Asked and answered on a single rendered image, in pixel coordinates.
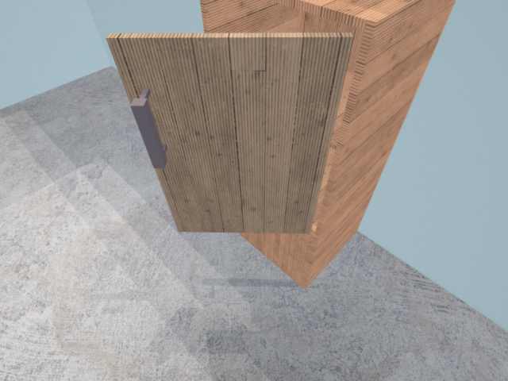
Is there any cupboard door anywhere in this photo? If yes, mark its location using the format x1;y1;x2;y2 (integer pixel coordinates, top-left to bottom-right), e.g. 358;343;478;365
106;33;354;234

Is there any handle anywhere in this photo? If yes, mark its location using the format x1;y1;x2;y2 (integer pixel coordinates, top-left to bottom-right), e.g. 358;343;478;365
130;88;167;168

